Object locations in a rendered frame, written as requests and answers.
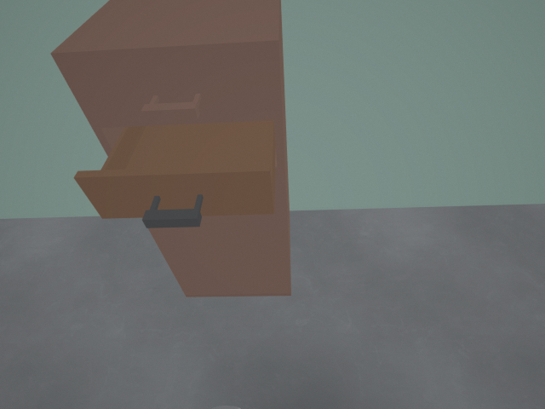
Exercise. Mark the handle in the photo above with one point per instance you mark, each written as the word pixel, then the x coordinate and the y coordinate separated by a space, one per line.
pixel 182 218
pixel 170 111

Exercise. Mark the drawer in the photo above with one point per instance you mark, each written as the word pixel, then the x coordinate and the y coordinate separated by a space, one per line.
pixel 231 164

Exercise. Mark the cabinet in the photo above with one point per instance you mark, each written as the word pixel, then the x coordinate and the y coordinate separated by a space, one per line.
pixel 228 56

